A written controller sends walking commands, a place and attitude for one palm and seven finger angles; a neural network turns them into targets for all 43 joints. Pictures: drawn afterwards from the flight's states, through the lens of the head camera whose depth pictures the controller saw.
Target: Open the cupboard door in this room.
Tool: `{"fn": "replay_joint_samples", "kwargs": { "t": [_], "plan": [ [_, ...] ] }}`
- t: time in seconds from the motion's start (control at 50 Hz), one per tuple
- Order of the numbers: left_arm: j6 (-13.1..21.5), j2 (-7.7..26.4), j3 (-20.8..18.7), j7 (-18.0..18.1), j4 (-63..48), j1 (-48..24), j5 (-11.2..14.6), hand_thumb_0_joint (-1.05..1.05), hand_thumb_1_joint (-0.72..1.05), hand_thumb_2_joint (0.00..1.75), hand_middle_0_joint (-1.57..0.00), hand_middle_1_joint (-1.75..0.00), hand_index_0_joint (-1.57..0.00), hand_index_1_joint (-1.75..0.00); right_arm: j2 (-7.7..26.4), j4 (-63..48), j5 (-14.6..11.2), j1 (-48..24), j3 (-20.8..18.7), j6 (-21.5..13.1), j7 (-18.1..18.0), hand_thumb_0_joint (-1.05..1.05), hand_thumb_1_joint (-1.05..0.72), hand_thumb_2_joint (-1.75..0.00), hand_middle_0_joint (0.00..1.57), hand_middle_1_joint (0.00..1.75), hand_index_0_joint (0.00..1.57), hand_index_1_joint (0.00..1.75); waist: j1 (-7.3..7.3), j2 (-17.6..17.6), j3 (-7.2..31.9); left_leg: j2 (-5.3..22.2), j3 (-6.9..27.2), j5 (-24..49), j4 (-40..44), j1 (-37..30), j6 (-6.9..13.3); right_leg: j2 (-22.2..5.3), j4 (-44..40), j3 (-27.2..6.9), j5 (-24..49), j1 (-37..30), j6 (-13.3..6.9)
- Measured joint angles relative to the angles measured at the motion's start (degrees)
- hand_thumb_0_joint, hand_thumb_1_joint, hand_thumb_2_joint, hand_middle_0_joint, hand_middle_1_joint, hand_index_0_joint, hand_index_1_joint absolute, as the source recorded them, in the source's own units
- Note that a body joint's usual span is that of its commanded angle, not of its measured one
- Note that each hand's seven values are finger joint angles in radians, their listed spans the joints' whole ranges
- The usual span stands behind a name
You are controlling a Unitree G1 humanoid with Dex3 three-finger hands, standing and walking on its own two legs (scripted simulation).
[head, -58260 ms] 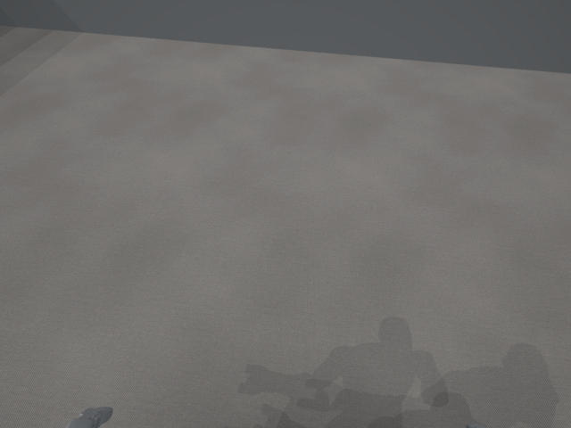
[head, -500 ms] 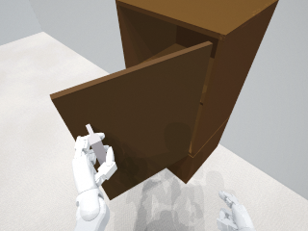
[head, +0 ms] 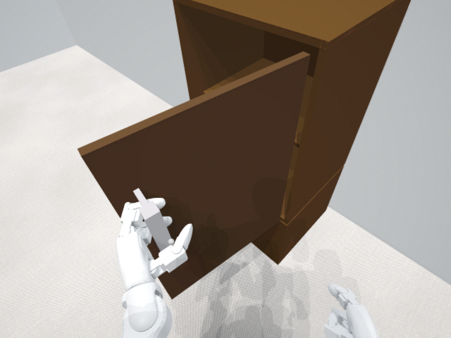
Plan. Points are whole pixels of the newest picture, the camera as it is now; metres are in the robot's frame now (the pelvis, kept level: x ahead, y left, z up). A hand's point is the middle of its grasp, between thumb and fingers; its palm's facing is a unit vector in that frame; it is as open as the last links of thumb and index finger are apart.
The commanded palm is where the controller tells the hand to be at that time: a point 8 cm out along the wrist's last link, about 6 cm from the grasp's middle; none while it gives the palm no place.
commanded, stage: open thumb and fingers to let go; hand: left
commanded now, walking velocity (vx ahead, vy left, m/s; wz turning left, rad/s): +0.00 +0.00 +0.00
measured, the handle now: (153, 222) +0.30 +0.15 +0.07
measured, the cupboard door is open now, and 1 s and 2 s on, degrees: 81 81 81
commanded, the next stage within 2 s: slide the hand sideways off the handle in 0.50 s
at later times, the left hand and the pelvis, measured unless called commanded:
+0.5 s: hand (169, 239) +0.26 +0.11 +0.07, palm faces +0.34 -0.94 +0.01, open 14.7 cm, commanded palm +0.22 +0.15 +0.07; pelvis -0.01 +0.03 +0.00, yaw -1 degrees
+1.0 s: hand (161, 261) +0.23 +0.11 +0.07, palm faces -0.09 -1.00 +0.02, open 16.1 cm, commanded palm +0.20 +0.17 +0.07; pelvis -0.01 +0.05 -0.01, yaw -2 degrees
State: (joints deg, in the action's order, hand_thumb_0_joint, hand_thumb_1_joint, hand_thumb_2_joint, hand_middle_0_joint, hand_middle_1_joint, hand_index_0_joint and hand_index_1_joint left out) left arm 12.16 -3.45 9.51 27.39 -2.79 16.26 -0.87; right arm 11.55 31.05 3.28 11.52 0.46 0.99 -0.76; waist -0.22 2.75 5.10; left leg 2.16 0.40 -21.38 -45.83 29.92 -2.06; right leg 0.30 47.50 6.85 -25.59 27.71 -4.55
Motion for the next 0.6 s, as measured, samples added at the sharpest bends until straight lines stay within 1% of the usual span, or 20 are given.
{"fn": "replay_joint_samples", "kwargs": {
  "t": [0.16, 0.26, 0.34, 0.44, 0.52, 0.6],
  "plan": [
    [-0.3, -0.3, 0.7, 0.7, 1.4, -1.8, -0.6, 0.00, -0.18, 0.44, -0.32, -1.23, -0.32, -1.24, -0.1, -0.1, 0.1, -0.4, 0.2, 0.0, 0.0, 0.01, -0.90, -0.90, 0.20, 0.30, 0.20, 0.30, -0.15, -0.3, -0.2, -0.2, -0.2, 0.0, -0.5, 0.2, 0.3, -0.2, -0.1, -0.3, 0.4, 0.0, 0.6],
    [-0.6, -0.2, 1.6, 1.1, 1.4, -2.1, -1.2, 0.00, -0.37, 0.36, -0.29, -1.14, -0.32, -1.15, -0.3, -0.3, 0.1, -0.3, 0.3, 0.3, 0.2, 0.01, -0.90, -0.90, 0.20, 0.30, 0.20, 0.30, -0.07, -0.6, -0.3, -0.3, -0.5, -0.2, -0.8, 0.3, 0.6, -0.4, -0.2, -0.6, 0.6, 0.0, 1.1],
    [-1.1, -0.5, 2.6, 1.8, 1.1, -2.4, -1.8, -0.01, -0.44, 0.33, -0.27, -1.02, -0.31, -1.03, -0.4, -0.5, 0.1, -0.3, 0.4, 0.6, 0.3, 0.01, -0.90, -0.90, 0.20, 0.30, 0.20, 0.30, 0.02, -0.6, -0.4, -0.5, -0.8, -0.5, -1.4, 0.7, 1.1, -0.5, 0.0, -0.9, 0.6, 0.2, 1.5],
    [-1.9, -1.1, 3.8, 2.6, 1.0, -3.0, -2.8, -0.01, -0.48, 0.31, -0.27, -0.82, -0.28, -0.83, -0.8, -0.5, 0.2, -0.3, 0.6, 1.1, 0.5, 0.01, -0.90, -0.90, 0.20, 0.30, 0.20, 0.30, -0.05, -0.7, -0.3, -0.6, -1.1, -0.8, -2.0, 1.1, 1.5, -0.7, 0.4, -1.2, 0.6, 0.6, 2.0],
    [-2.4, -0.7, 4.3, 2.4, 0.6, -2.9, -3.1, -0.01, -0.49, 0.31, -0.31, -0.74, -0.34, -0.72, -1.2, -0.8, 0.1, -0.3, 0.9, 1.4, 0.7, 0.01, -0.90, -0.90, 0.20, 0.30, 0.20, 0.30, -0.12, -0.7, -0.3, -0.7, -1.3, -1.0, -2.6, 1.3, 1.8, -0.8, 0.6, -1.3, 0.6, 0.7, 2.2],
    [-3.2, -0.6, 4.9, 2.8, 0.4, -3.4, -3.3, -0.01, -0.50, 0.30, -0.36, -0.67, -0.38, -0.66, -1.3, -0.7, 0.2, -0.6, 1.1, 1.6, 0.7, 0.01, -0.90, -0.90, 0.20, 0.30, 0.21, 0.30, -0.18, -0.7, -0.5, -0.8, -1.1, -1.2, -3.1, 1.5, 2.0, -0.9, 0.7, -1.2, 0.6, 0.7, 2.5]
  ]
}}
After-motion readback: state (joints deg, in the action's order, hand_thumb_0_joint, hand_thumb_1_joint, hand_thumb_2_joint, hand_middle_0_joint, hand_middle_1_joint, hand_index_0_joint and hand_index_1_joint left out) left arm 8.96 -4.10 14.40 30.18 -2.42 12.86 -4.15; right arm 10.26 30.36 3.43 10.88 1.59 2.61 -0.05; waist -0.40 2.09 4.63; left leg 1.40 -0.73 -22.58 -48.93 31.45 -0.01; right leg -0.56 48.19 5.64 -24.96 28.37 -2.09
